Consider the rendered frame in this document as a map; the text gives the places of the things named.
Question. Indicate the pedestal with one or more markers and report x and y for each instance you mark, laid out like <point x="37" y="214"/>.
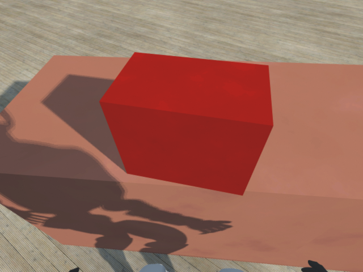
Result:
<point x="61" y="171"/>

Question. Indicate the robot right hand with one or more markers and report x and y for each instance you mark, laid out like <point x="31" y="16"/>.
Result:
<point x="315" y="267"/>

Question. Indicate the carton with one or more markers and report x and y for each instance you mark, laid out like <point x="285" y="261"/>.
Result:
<point x="192" y="121"/>

